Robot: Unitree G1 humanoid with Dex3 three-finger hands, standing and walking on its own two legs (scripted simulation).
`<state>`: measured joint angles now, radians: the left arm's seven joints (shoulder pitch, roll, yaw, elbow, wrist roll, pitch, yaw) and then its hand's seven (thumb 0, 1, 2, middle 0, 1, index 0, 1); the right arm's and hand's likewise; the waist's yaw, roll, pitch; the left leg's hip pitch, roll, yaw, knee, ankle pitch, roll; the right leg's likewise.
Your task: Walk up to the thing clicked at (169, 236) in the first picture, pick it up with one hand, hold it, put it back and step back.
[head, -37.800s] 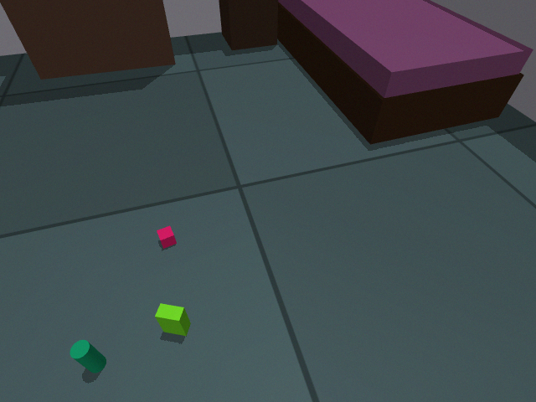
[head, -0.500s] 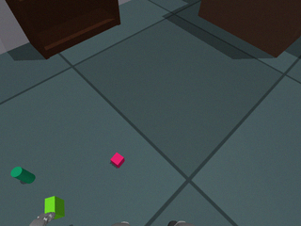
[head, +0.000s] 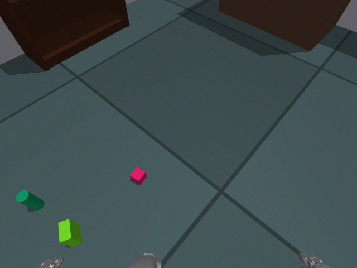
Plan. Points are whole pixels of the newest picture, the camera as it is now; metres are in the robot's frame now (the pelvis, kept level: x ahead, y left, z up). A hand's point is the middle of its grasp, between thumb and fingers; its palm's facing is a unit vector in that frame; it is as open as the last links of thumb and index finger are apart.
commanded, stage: walk up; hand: left
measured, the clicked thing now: (138, 176) +0.64 +0.24 -0.72
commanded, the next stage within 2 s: stand in 1.84 s
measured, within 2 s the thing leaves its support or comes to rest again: neither
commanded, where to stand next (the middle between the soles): +0.25 +0.00 m, yaw +0 degrees
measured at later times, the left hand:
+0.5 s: hand out of the picture -0.05 +0.25 -0.15, palm faces +0.05 -0.94 -0.33, open 7.4 cm
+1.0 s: hand out of the picture -0.14 +0.24 -0.13, palm faces +0.07 -0.91 -0.41, open 7.4 cm
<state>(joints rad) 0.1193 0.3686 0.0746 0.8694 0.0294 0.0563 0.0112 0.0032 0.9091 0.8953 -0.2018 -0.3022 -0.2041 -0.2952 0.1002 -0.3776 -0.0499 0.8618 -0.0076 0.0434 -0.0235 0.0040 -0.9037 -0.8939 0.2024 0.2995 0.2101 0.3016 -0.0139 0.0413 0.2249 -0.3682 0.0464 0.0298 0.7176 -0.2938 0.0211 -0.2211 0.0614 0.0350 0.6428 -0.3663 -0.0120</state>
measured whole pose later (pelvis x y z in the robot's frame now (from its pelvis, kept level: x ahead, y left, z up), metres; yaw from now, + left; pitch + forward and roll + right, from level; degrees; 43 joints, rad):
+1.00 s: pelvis -0.19 -0.04 +0.01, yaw +2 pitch -3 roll +1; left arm 0.24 0.39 0.07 0.92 0.01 0.00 0.00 0.00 0.91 0.90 -0.20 -0.30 -0.21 -0.30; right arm 0.25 -0.35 -0.05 0.95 -0.02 -0.01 0.02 0.01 -0.91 -0.89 0.20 0.30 0.21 0.30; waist 0.02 -0.01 0.11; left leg -0.24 -0.04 -0.02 0.57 -0.27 0.01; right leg -0.23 -0.06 0.04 0.75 -0.43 0.00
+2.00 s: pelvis -0.16 -0.05 +0.03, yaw +5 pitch -3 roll +0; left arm 0.09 0.36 0.01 1.13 0.01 -0.01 0.00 0.00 0.91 0.90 -0.20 -0.30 -0.20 -0.30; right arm 0.06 -0.33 -0.01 1.09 0.00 -0.01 0.01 0.00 -0.91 -0.89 0.20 0.30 0.21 0.30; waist 0.02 0.00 0.07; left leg -0.11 0.00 -0.05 0.38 -0.21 -0.01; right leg -0.12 -0.05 -0.05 0.36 -0.18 0.03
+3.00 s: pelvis -0.15 -0.05 +0.03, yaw +6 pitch -2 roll +0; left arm 0.20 0.36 0.07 1.04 0.03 -0.05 -0.04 0.00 0.91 0.89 -0.21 -0.30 -0.21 -0.30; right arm 0.21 -0.40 -0.06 1.07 -0.04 0.00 0.05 0.01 -0.91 -0.89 0.20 0.30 0.21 0.30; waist 0.02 0.01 0.04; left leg -0.31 0.03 0.00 0.75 -0.43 0.03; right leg -0.12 -0.04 -0.05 0.36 -0.21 -0.04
